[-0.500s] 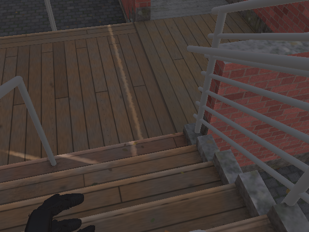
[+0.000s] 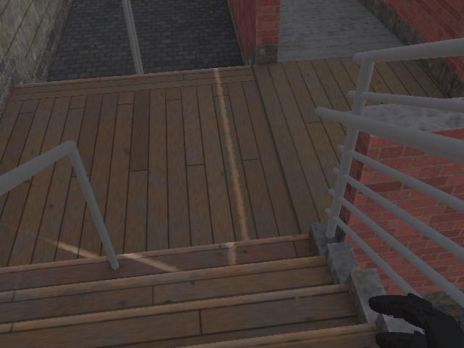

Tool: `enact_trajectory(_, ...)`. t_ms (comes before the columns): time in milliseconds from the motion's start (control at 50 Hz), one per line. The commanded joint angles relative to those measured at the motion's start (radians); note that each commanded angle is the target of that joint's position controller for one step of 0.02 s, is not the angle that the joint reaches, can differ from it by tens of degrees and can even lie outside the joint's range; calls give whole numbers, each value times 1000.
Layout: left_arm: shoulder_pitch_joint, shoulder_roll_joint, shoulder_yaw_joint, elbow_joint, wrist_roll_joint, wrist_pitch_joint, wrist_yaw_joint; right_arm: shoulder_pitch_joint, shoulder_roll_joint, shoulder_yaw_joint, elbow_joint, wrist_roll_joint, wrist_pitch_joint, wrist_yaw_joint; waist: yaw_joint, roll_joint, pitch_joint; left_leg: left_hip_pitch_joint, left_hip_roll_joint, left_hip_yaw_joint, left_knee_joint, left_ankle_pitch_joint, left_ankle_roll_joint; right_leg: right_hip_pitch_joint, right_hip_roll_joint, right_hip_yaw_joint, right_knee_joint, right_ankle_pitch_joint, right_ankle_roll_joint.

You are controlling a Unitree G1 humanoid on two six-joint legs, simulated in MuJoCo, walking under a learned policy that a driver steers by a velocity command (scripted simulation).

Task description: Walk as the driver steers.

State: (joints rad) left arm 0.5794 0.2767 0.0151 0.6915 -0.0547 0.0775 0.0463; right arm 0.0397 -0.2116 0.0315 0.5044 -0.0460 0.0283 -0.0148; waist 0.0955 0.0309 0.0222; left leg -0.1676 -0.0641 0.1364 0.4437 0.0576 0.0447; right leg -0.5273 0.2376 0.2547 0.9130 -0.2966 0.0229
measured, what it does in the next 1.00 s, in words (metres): goes down: right foot, then left foot 0.17 m lower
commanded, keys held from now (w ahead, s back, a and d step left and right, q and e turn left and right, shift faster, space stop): no key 0.22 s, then w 0.18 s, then w+q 0.60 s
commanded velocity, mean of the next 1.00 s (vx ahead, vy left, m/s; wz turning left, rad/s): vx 0.28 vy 0.00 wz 0.21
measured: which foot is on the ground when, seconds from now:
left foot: down 0.00-0.52, up 0.54-0.92, down 0.94-1.00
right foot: up 0.00-0.30, down 0.32-0.94, up 0.96-1.00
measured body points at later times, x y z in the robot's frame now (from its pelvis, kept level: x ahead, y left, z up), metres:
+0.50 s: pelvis +0.12 -0.07 -0.05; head +0.13 -0.08 +0.40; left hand +0.22 +0.19 -0.17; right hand +0.06 -0.32 -0.20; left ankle +0.01 +0.04 -0.76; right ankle +0.11 -0.21 -0.76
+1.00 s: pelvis +0.34 -0.04 -0.21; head +0.37 -0.03 +0.24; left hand +0.27 +0.20 -0.35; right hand +0.50 -0.26 -0.34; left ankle +0.35 +0.03 -0.93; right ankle +0.21 -0.22 -0.66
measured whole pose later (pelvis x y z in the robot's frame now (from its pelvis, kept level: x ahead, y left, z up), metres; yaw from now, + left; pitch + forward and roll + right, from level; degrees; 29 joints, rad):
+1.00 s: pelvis +0.34 -0.04 -0.21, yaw +14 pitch +2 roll +0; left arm 0.38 0.21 0.04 1.01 -0.01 -0.09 0.03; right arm 0.22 -0.22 -0.06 0.81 0.02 -0.01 0.04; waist 0.00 0.00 0.02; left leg -0.38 -0.09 0.02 0.61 -0.32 0.10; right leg -0.51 -0.12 0.02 1.93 -0.75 0.01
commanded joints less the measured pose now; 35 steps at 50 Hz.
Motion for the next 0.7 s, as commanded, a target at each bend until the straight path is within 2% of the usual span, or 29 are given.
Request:
enact_trajectory(20,-39,-48,5,15,-2,-19,-17,323,-102,-35,158,6,33,12,-68,111,-20,418,393,-136,37,690,114,-600,38,53,908,-474,-46)
enact_trajectory(40,2,-34,0,29,4,-25,-20,296,-141,-56,195,42,38,17,-23,68,-5,381,404,-100,34,677,124,-712,12,24,953,-409,-43)
enact_trajectory(60,16,-25,-7,5,25,-21,0,283,-220,-92,239,39,27,23,11,138,-50,160,566,-328,-107,140,278,-614,-125,23,952,-313,5)
enact_trajectory(80,-26,55,18,31,20,0,32,149,-134,-68,187,27,12,25,31,30,7,-21,480,-347,-212,-148,297,-522,-143,34,966,-149,30)
enact_trajectory(100,-99,93,40,49,29,20,44,38,-36,-32,169,25,-3,26,40,-46,83,-141,411,-308,-208,-164,265,-440,-148,35,930,-28,48)
enact_trajectory(120,-125,68,40,61,38,31,45,-5,24,-6,164,25,-14,25,47,-103,113,-190,354,-237,-180,-232,233,-392,-173,33,787,54,61)
enact_trajectory(140,-146,21,30,62,54,28,42,35,41,2,192,35,-22,20,30,-117,115,-180,303,-190,-140,-240,199,-370,-206,39,651,139,57)
enact_trajectory(180,-151,-69,9,57,78,0,29,147,30,-3,270,40,-34,1,6,-59,56,-178,196,-107,-75,-154,139,-216,-286,1,331,323,35)
enact_trajectory(200,-183,-104,-5,41,79,-10,22,186,34,-6,304,40,-36,-9,-7,3,22,-168,195,-111,-62,-58,146,-145,-316,-37,216,342,34)
enact_trajectory(240,-156,-87,-3,66,69,-22,14,210,4,-23,332,25,-57,-3,-14,102,-28,-208,234,-160,-39,40,164,37,-353,-102,174,343,30)
enact_trajectory(280,-183,-73,4,72,60,-20,11,233,-5,-34,347,49,-58,9,-47,99,23,-180,250,-191,-41,-87,165,28,-350,-137,26,233,11)
enact_trajectory(300,-278,-49,8,42,44,-20,5,283,-17,-42,353,55,-48,12,-105,75,76,-173,241,-195,-89,-172,157,27,-288,-222,-153,-18,2)
enact_trajectory(340,-275,10,22,76,43,-33,-10,401,-94,-68,382,47,-41,14,-149,41,87,-156,253,-294,-63,-379,159,94,-257,-261,-200,-45,-34)
enact_trajectory(360,-277,35,29,95,35,-39,-13,460,-160,-92,394,52,-36,15,-172,28,96,-121,262,-349,-48,-476,176,41,-238,-271,-158,-78,-56)
enact_trajectory(380,-300,26,31,100,23,-54,-24,471,-176,-99,397,56,-33,14,-175,34,103,-87,288,-399,-58,-558,193,-23,-251,-254,-167,-66,-83)
enact_trajectory(420,-333,-26,24,121,5,-78,-31,504,-148,-98,425,56,-21,6,-160,33,98,4,330,-433,-61,-492,199,-158,-254,-266,-106,-52,-111)
enact_trajectory(460,-343,-66,18,137,27,-106,-45,440,-117,-88,406,67,-24,1,-105,53,84,-79,324,-407,28,-389,199,-97,-249,-292,-89,-127,-114)
enact_trajectory(480,-334,-66,21,138,19,-119,-46,394,-121,-92,389,79,-27,-2,-74,16,63,-160,292,-336,79,-394,168,18,-242,-317,-164,-129,-112)
enact_trajectory(500,-223,-35,35,185,20,-127,-44,323,-122,-89,356,88,-32,1,-8,-29,-1,-279,239,-271,177,-358,126,259,-235,-298,-229,-71,-115)
enact_trajectory(520,-50,70,76,246,27,-132,-36,292,-92,-83,332,84,-51,3,48,-216,-85,-497,111,-156,486,-223,40,521,-345,-78,-260,71,-176)
enact_trajectory(540,127,148,96,305,28,-130,-27,340,-67,-88,330,76,-77,-2,75,-406,-213,-700,-19,-174,865,-621,-50,716,-544,295,-420,178,-316)
enact_trajectory(560,117,116,82,293,21,-141,-33,319,-126,-114,325,94,-103,-18,88,-274,-163,-827,-19,-332,911,-662,-39,729,-602,333,-444,179,-339)
enact_trajectory(580,60,116,84,292,27,-149,-37,323,-105,-117,333,105,-107,-27,52,-191,-85,-913,20,-335,947,-604,-27,688,-612,253,-406,213,-311)
enact_trajectory(600,-4,104,79,280,39,-157,-39,312,-85,-115,339,94,-98,-39,28,-136,-30,-910,65,-324,910,-521,-7,582,-617,168,-366,276,-266)
enact_trajectory(620,-101,48,61,261,46,-154,-42,333,-79,-121,350,80,-83,-43,-18,-73,-11,-836,107,-343,855,-418,7,460,-603,104,-358,302,-228)
enact_trajectory(640,-169,12,50,242,54,-157,-41,358,-68,-124,344,69,-73,-37,-59,-89,-1,-744,126,-331,781,-357,13,352,-582,52,-386,328,-204)
enact_trajectory(660,-175,16,49,263,77,-160,-36,402,-56,-122,369,58,-56,-20,-81,-100,-24,-696,120,-322,799,-221,30,320,-557,2,-327,356,-198)
enact_trajectory(680,-221,20,47,249,85,-169,-34,386,-59,-121,347,69,-57,-8,-95,-111,-34,-660,116,-284,755,-151,33,271,-540,-61,-346,400,-187)
enact_trajectory(700,-205,4,39,258,80,-182,-35,383,-62,-125,344,64,-54,7,-109,-94,-24,-632,104,-292,671,6,38,237,-489,-123,-320,349,-174)
Keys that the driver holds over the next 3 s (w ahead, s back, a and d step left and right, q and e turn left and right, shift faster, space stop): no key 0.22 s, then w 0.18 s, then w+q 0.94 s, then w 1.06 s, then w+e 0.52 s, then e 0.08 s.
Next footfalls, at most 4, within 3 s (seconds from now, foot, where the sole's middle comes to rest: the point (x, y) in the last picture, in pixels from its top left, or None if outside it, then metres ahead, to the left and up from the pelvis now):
0.32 right None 0.15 -0.22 -0.80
0.94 left None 0.39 0.04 -0.97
1.38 right None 0.69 -0.09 -1.14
1.96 left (189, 326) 0.88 0.34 -1.32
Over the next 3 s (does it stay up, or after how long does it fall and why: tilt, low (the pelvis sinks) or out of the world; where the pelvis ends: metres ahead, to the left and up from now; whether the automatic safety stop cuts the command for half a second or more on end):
stays up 1.31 0.41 -0.83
